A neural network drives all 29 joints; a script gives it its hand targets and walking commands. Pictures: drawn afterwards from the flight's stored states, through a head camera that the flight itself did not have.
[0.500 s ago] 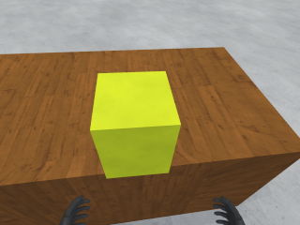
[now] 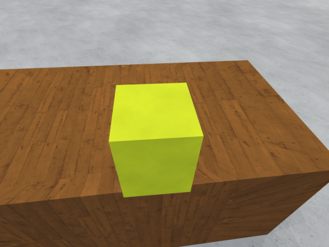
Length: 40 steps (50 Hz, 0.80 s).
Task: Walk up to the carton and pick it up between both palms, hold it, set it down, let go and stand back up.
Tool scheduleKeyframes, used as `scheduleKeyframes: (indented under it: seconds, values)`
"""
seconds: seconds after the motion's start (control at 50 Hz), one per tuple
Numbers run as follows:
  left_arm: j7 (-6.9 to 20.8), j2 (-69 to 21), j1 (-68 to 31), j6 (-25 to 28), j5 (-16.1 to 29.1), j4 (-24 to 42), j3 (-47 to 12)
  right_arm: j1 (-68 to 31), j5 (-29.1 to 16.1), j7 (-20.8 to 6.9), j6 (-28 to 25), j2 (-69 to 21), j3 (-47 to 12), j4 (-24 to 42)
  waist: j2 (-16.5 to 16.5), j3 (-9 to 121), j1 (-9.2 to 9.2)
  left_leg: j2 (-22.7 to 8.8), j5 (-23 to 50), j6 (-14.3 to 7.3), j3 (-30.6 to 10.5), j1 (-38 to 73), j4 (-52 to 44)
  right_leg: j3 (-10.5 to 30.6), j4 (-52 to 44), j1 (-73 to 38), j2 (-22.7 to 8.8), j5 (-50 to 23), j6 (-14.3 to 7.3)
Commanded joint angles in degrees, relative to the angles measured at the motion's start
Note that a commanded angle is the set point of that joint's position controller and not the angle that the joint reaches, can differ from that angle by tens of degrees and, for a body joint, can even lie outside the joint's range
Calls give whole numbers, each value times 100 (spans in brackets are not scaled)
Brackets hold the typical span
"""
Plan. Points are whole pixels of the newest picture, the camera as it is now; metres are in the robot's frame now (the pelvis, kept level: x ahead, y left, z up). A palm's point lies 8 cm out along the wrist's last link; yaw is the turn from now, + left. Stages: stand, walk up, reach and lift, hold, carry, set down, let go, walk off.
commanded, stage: stand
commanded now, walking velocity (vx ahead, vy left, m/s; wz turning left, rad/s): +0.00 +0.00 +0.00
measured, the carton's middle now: (154, 140) +0.41 +0.03 +0.04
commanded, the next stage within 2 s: none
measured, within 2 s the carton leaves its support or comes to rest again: neither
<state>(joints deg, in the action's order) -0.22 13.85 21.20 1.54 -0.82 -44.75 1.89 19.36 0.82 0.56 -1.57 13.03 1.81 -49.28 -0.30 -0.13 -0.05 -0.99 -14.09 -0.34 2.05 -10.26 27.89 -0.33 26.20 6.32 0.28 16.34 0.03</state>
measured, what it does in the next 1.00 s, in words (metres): shifts its weight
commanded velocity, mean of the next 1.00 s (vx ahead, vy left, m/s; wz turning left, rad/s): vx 0.00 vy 0.00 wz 0.00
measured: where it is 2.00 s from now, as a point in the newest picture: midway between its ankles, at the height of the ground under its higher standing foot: outside the picture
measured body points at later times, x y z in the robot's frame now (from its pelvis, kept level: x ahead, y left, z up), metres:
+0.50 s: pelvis -0.05 +0.02 +0.00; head -0.06 +0.02 +0.45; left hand -0.05 +0.26 -0.15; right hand -0.04 -0.23 -0.15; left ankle +0.01 +0.11 -0.74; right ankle -0.02 -0.12 -0.74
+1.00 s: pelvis -0.06 +0.01 +0.00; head -0.07 +0.02 +0.44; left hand -0.09 +0.26 -0.16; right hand -0.06 -0.23 -0.15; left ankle +0.01 +0.11 -0.74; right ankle -0.02 -0.12 -0.74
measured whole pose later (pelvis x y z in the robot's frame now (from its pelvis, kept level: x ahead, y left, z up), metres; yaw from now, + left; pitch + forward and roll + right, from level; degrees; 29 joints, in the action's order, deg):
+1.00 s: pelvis -0.06 +0.01 +0.00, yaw +1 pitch -3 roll +0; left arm -1.5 11.1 24.2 0.2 -0.7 -55.6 1.5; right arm 21.2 0.6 1.5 0.5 11.0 2.2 -56.9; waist 0.0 -0.6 0.2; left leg 1.4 -8.8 -1.5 0.5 -17.7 28.4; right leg 1.9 30.2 14.8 -0.1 14.0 1.2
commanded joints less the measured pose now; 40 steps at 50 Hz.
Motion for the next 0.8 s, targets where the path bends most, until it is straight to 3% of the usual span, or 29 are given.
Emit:
scheduleKeyframes:
  seconds: [0.0, 0.42, 0.78]
  values:
    - [-57, 729, -37, 184, 13, 497, 148, 7, -11, 44, -162, 803, 159, 457, 27, -312, 24, -529, 1162, -141, -572, 26, -547, 554, -669, 525, -577, -1005, -103]
    - [-128, 535, 625, 51, 10, -592, -43, 415, -70, 94, 2, 781, 59, -295, 145, -841, 9, -533, -1272, -109, -997, -841, -1296, 503, -607, 833, -448, 511, -9]
    - [-159, 491, 812, -28, 10, -806, 81, 573, -23, 111, 112, 633, 186, -451, -37, -846, 60, -388, -1711, -51, -1023, -845, -1005, 756, -737, 1605, -414, 1596, -44]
